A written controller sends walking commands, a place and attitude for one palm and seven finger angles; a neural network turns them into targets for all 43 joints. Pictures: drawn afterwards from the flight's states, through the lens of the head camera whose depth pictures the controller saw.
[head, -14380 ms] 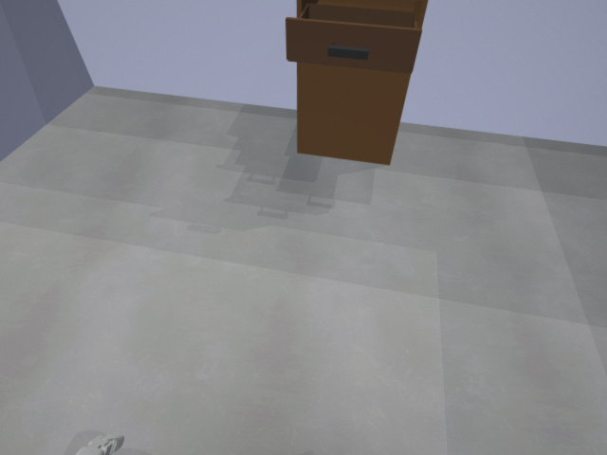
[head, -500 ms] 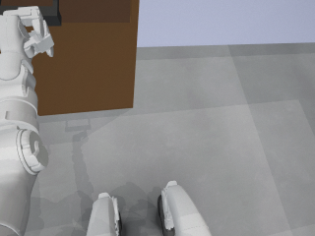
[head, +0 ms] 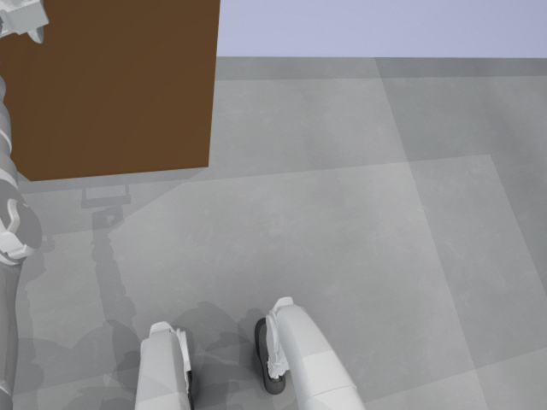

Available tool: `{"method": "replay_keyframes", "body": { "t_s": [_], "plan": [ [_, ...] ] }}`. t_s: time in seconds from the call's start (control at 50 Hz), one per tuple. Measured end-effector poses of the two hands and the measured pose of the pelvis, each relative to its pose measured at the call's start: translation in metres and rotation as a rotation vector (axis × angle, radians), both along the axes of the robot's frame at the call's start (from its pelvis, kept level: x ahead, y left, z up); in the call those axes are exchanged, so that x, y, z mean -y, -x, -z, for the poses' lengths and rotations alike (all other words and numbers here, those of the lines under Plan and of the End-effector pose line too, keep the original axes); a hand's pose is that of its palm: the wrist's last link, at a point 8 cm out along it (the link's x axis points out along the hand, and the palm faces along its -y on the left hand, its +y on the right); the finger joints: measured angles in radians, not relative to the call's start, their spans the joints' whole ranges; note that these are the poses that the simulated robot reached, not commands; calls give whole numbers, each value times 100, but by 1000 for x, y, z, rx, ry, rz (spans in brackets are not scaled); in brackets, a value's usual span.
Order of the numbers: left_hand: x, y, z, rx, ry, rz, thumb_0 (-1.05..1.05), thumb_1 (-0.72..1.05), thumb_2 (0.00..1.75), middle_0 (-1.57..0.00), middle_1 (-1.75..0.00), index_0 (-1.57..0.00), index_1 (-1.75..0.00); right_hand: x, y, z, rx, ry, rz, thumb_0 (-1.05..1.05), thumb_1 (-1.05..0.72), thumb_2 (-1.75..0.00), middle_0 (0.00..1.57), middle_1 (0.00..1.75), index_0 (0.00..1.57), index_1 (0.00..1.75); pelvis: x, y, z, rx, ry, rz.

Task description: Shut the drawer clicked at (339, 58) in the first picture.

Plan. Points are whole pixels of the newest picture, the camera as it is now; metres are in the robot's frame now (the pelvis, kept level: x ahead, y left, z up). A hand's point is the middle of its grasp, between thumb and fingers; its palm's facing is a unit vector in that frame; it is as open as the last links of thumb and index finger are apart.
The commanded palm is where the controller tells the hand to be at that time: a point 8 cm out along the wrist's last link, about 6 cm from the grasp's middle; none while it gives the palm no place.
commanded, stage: pull the fist back off the drawer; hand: left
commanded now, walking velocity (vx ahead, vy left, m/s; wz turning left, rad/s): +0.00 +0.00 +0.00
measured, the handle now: out of the picture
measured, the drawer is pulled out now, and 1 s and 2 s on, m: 0.00 0.00 0.00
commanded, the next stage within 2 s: draw the hand back to the body in 0.60 s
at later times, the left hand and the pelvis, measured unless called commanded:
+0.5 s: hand (39, 10) +0.59 +0.18 +0.09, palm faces +0.02 -1.00 -0.02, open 3.3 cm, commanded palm +0.56 +0.20 +0.08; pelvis +0.01 +0.01 +0.01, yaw -1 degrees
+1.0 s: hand out of the picture +0.50 +0.19 +0.13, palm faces +0.03 -1.00 -0.03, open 3.3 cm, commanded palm +0.45 +0.24 +0.15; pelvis +0.07 +0.00 +0.08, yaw +1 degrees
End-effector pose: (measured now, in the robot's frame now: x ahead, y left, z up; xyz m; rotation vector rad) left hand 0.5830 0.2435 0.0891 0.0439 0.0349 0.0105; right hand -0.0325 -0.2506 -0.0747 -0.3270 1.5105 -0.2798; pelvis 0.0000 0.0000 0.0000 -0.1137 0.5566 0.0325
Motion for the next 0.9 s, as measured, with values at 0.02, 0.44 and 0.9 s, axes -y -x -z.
{"method": "replay_keyframes", "body": {
  "t_s": [0.02, 0.44, 0.9],
  "plan": [
    [0, 0, 0, 0, 1, 1, 9, 67, 93, -140, -160, -140, -160, -1, 2, 0, 1, 1, 1, 0, -91, -90, 21, 30, 20, 30, 0, 1, 1, 0, 1, 1],
    [7, 9, 1, 16, 23, -6, 4, 81, 89, -140, -160, -140, -160, -22, 2, 0, 4, -74, 37, 0, -91, -90, 21, 30, 20, 30, -11, -5, -8, 17, -12, 24],
    [4, 69, -21, 33, -6, 9, 2, 90, 90, -140, -160, -140, -160, 0, -119, -26, 191, -115, 4, 0, -91, -90, 20, 30, 20, 30, -4, -55, -55, 121, -52, 32]
  ]
}}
